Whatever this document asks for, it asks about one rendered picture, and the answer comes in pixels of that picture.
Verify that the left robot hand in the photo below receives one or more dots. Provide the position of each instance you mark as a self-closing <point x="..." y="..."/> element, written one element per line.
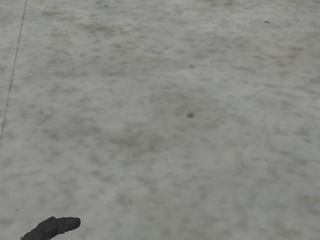
<point x="51" y="227"/>

